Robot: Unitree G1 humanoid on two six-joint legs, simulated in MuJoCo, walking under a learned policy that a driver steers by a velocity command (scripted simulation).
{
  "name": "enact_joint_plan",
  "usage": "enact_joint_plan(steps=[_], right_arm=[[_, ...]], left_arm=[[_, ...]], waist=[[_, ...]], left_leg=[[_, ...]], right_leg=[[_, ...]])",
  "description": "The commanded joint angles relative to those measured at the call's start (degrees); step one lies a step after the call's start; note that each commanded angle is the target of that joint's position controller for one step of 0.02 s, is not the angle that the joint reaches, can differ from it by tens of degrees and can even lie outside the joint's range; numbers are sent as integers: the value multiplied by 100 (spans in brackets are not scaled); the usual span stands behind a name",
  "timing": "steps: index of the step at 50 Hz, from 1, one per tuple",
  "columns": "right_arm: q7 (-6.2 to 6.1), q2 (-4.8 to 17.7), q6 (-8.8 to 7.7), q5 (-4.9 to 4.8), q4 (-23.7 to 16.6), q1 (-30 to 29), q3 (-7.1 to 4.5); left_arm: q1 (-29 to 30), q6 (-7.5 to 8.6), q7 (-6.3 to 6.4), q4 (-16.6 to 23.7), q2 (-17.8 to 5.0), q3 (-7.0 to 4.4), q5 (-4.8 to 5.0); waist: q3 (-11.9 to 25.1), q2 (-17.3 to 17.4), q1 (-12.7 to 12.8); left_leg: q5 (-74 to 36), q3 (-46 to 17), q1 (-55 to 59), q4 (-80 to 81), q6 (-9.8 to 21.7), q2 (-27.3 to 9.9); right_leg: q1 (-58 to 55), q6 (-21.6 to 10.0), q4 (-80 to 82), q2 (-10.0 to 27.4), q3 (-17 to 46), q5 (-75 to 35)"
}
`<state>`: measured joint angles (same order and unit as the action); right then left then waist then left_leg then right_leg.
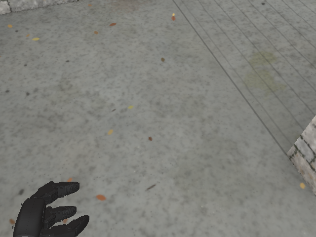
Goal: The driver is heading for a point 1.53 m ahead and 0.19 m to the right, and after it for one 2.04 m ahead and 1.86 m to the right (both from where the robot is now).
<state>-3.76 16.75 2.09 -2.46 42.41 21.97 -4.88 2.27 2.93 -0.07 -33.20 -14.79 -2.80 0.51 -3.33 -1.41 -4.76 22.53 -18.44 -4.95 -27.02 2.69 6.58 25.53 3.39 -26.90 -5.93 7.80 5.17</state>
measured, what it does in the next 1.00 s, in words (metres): walks ahead, turning right: right foot, then left foot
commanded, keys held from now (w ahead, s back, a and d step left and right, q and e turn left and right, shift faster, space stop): shift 0.10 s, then e+shift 0.08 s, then w+e+shift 0.48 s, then w+shift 0.06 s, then w+q+shift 0.28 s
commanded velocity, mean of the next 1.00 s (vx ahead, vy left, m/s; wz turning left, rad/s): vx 0.61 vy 0.00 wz -0.19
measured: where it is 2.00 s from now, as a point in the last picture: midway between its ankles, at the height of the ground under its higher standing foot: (205, 123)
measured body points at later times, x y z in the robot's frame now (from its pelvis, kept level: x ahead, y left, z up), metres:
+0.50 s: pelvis +0.11 +0.00 +0.01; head +0.12 +0.01 +0.46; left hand +0.27 +0.27 -0.10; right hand +0.16 -0.28 -0.09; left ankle +0.04 +0.12 -0.73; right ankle +0.16 -0.15 -0.65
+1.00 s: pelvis +0.44 -0.18 +0.00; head +0.45 -0.18 +0.45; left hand +0.56 +0.07 -0.12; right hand +0.45 -0.47 -0.12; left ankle +0.48 +0.01 -0.62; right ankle +0.39 -0.24 -0.73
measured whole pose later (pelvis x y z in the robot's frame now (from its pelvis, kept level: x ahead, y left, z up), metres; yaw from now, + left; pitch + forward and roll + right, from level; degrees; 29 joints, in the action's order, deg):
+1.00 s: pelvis +0.44 -0.18 +0.00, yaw -16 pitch -2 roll -2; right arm 0.4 17.1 -3.8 -3.6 44.0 17.4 -2.0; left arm -21.9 5.8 -1.4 -44.8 -14.6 -2.7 -1.1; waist -2.4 2.4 1.1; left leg 10.0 -5.9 -32.5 -74.0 3.0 -7.9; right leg 7.4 -4.0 -25.7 -3.0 -8.7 16.5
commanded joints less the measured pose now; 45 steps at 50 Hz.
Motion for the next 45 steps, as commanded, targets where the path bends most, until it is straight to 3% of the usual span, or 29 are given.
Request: enact_joint_plan(steps=[1,2,3,4,5,6,9,10,11,12,14,16,17,18,19,20,22,29,34,35,37,38,39,40,41,42,43,44,45], right_arm=[[18,373,-101,183,-806,-576,-68],[12,-47,-93,185,-846,405,68],[34,604,-58,179,-608,874,-46],[39,1027,2,107,-479,436,-172],[23,1145,59,118,-432,164,-211],[22,1081,99,208,-506,-103,-185],[112,322,13,367,-602,-276,92],[130,268,-46,393,-677,-386,139],[172,368,-98,371,-790,-607,145],[240,558,-180,298,-811,-580,103],[347,783,-340,206,-620,-308,39],[320,866,-495,317,-202,509,14],[243,1097,-539,376,-90,811,-48],[253,1320,-601,409,-315,230,-117],[207,1014,-704,446,-551,-396,-26],[166,748,-777,365,-625,-671,42],[152,655,-828,272,-601,-562,75],[204,660,-775,378,-242,-49,125],[256,869,-725,311,86,133,80],[281,991,-728,326,121,47,69],[293,1340,-701,227,313,262,11],[294,1509,-656,215,399,297,-6],[301,1612,-603,163,450,145,-9],[289,1436,-665,168,383,40,87],[421,90,-831,146,175,1067,461],[411,760,-1070,-213,269,514,331],[386,929,-1063,-439,-223,-630,208],[357,573,-1068,-337,-384,-804,323],[382,438,-1011,-112,-267,-741,342]], left_arm=[[-1263,68,127,50,-1176,-411,-63],[-957,-11,133,63,-1267,-337,-239],[-725,-49,125,63,-897,-273,-212],[-418,-37,121,216,-518,-180,-184],[-317,-72,108,170,-434,-139,-143],[-357,-100,68,50,-429,-113,-121],[-418,-111,-27,-320,-350,-12,-193],[-594,-135,-39,-389,-518,-67,-120],[-804,-210,-24,-421,-945,-208,10],[-898,-270,19,-423,-1166,-271,77],[-834,-315,77,-342,-1265,-306,153],[-502,-281,176,-164,-991,-267,221],[-451,-199,160,-49,-450,-138,269],[-408,-81,137,128,-382,-112,335],[-554,-13,84,116,-707,-176,278],[-834,6,22,-7,-779,-221,252],[-1141,-17,-48,-178,-743,-239,154],[-898,-114,-183,102,-481,-119,157],[-113,-72,-456,457,-233,86,206],[-148,-50,-493,501,-274,89,199],[-258,-72,-443,603,-522,-14,166],[-914,-81,-438,510,-772,-143,207],[-2162,-129,-351,195,-1183,-367,225],[-3350,-221,-210,-200,-1572,-571,235],[-3254,-122,-123,-312,-2106,-553,22],[-3619,21,-128,-283,-1295,-339,-71],[-3409,157,-153,-477,-1118,-214,-168],[-3046,273,-145,-574,-1083,-203,-117],[-2632,311,-130,-618,-812,-163,-112]], waist=[[1937,52,768],[1999,-1476,46],[1804,-1378,-141],[1252,-741,63],[1026,-265,122],[867,-211,206],[662,-597,138],[751,-722,222],[685,-873,360],[636,-943,318],[439,-839,103],[393,-497,-421],[593,581,-518],[269,1677,-340],[16,1407,-79],[-78,1270,117],[-34,973,157],[-614,652,78],[-1071,421,-42],[-1008,447,99],[-571,850,457],[-160,1054,940],[524,1055,1678],[1054,720,2240],[2115,-1405,1142],[2992,-615,1692],[1459,-223,1653],[806,82,1303],[361,149,1031]], left_leg=[[-1669,-458,-879,-1806,-177,-233],[2053,17,-2306,-2860,-375,588],[2007,339,-2450,-3815,-566,-118],[1431,566,-2466,-4212,-728,-265],[998,737,-2382,-4269,-820,-372],[766,885,-2309,-4233,-854,-401],[562,1314,-1349,-2768,-856,-579],[710,1553,-1225,-2128,-819,-530],[826,1686,-1213,-1743,-750,-422],[846,1613,-987,-1266,-612,-411],[33,1622,-280,-147,-247,-417],[-906,1720,1502,948,86,-633],[101,687,2329,1081,272,-1751],[1761,-1000,1547,1609,660,-2850],[1933,-1076,1109,1789,761,-2966],[1505,-661,1150,1823,582,-2768],[621,158,1325,1798,352,-2511],[-840,2090,623,2074,325,-2154],[-1978,2940,775,2358,366,-2259],[-3164,3150,690,2249,350,-2227],[-6835,3170,1030,1475,467,-2426],[-8085,3113,1042,550,598,-2559],[-8509,3062,543,-756,566,-2537],[-6785,2833,-1034,-2521,390,-2234],[481,2173,-3205,-5305,114,-939],[583,561,-2934,-5702,303,-697],[213,785,-3649,-5837,266,-806],[-177,850,-3654,-5389,303,-1154],[-622,917,-3610,-5118,268,-1396]], right_leg=[[-3307,-627,550,1401,963,-1217],[-3967,-1618,797,2711,3109,-2261],[-3321,-1949,843,3026,3502,-1599],[-2705,-1789,761,2544,2594,-1418],[-2264,-1584,732,2149,1789,-1117],[-1911,-1549,818,1842,1458,-837],[-1014,-1460,1000,1191,798,-945],[-1074,-1459,1127,1049,884,82],[-1094,-1576,1397,1119,1270,1226],[-955,-1623,1636,1249,1696,2177],[-458,-1512,1886,1252,2014,2973],[832,-772,1392,631,1481,2868],[1914,-363,-356,173,650,2621],[2619,-390,-1785,146,142,2056],[2752,-395,-2518,583,245,1633],[2888,-368,-2878,639,190,1238],[3023,-264,-3424,799,23,744],[3101,-95,-3898,1140,-502,-378],[2466,-582,-2395,1219,-1113,-473],[1888,-726,-2036,1062,-1278,-353],[821,-996,-1892,471,-1678,544],[-97,-1156,-1739,195,-1714,944],[-1821,-1392,-1245,57,-1609,810],[-4040,-1455,-1052,404,-808,609],[-5749,-2214,-341,2370,2610,3342],[-5188,-2028,823,2682,3830,4583],[-4289,-1696,1139,2657,3140,3620],[-3365,-1590,1281,2624,2471,2851],[-2743,-1490,1328,2365,1829,2501]])
Keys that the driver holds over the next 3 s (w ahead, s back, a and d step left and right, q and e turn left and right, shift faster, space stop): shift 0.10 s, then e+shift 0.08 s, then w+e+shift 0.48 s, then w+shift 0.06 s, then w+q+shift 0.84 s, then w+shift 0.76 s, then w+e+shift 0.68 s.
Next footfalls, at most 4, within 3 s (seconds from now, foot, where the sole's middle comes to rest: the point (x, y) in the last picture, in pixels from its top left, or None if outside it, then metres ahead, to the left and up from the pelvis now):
0.02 right None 0.15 -0.09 -0.77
0.32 left None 0.08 0.12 -0.77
0.80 right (212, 233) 0.43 -0.25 -0.77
1.28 left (189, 141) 0.87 -0.22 -0.77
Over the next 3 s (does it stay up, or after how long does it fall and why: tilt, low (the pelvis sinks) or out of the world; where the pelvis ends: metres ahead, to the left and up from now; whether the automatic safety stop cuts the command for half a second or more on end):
stays up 0.84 -0.16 0.00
